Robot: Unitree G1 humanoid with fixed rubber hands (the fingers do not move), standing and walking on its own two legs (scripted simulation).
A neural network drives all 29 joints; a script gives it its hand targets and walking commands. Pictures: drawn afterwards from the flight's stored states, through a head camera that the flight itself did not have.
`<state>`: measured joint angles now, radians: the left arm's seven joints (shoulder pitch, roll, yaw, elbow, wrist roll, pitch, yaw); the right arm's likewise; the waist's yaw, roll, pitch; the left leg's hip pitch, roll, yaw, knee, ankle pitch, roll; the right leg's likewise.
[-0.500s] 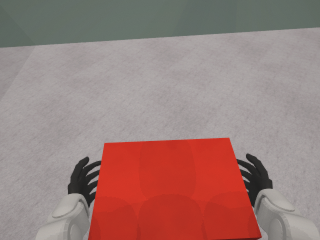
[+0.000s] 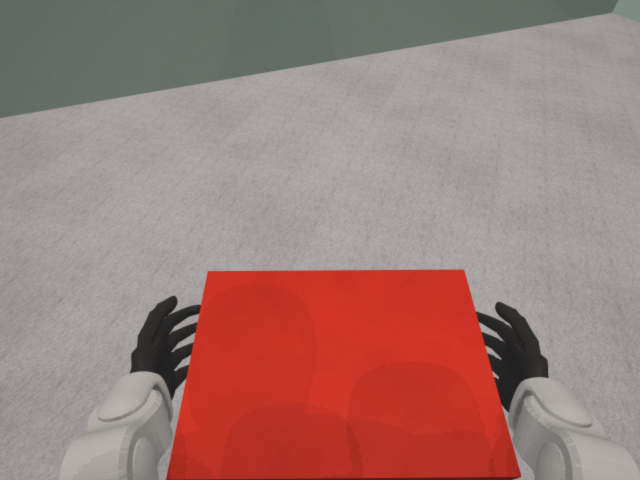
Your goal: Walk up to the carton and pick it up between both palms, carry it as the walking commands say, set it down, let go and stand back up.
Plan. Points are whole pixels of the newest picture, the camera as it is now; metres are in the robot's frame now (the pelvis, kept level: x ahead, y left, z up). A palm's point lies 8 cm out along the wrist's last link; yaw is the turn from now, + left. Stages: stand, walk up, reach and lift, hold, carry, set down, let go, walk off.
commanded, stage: carry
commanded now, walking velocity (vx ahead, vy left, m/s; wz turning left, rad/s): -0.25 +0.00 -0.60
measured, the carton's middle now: (335, 394) +0.24 +0.01 +0.02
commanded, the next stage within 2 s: none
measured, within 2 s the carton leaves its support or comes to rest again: neither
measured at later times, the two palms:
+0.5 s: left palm out of the picture +0.11 +0.11 +0.09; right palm out of the picture +0.02 -0.25 +0.10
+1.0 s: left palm out of the picture +0.01 +0.02 +0.09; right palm out of the picture -0.12 -0.32 +0.09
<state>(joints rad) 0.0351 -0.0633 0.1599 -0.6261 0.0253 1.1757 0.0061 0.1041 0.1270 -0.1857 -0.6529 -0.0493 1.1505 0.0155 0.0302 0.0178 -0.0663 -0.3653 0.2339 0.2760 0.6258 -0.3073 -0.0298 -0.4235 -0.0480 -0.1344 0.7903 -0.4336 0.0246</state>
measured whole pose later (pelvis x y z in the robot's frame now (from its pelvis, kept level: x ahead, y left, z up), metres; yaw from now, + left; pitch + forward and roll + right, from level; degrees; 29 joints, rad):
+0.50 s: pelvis -0.16 -0.02 +0.00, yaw -14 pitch +4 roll +1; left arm 0.07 -0.09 0.18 -0.60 0.08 1.14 -0.02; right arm 0.08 0.11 -0.17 -0.58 -0.05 1.13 0.01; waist 0.00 -0.06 -0.09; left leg -0.23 -0.01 0.13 0.44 -0.30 0.02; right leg -0.57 0.02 -0.02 0.56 -0.19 0.05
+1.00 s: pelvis -0.26 -0.06 +0.00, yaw -19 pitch +3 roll +0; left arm 0.06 -0.13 0.17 -0.54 0.08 1.16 0.00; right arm 0.07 0.05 -0.18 -0.55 -0.03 1.19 0.01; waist -0.03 0.03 -0.12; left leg -0.36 0.15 0.13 0.54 -0.22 -0.08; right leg -0.35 -0.02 -0.14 0.56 -0.27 -0.04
